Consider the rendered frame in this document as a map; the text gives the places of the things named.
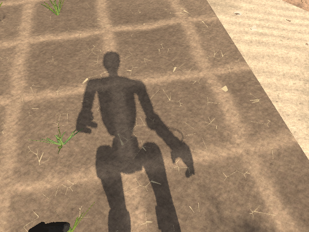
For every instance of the robot left hand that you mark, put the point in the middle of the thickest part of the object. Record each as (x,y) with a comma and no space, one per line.
(58,226)

